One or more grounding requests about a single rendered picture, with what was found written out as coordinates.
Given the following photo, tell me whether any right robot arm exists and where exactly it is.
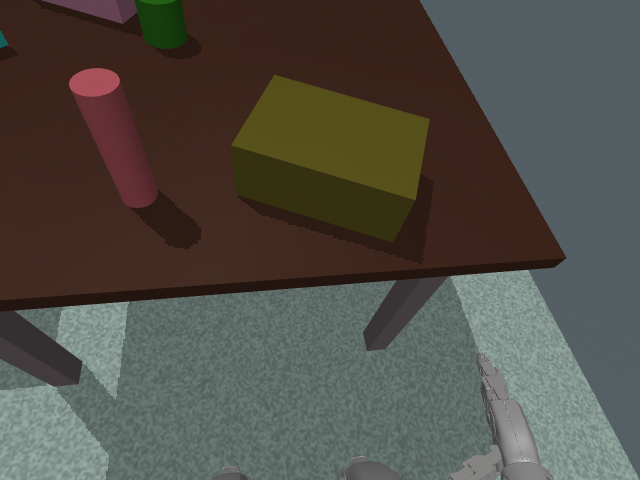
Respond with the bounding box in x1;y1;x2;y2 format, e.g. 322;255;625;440
501;462;554;480

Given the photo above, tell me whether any right robot hand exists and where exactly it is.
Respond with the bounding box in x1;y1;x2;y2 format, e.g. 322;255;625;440
446;352;541;480

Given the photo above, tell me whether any table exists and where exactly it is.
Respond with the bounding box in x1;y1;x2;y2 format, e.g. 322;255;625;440
0;0;566;387

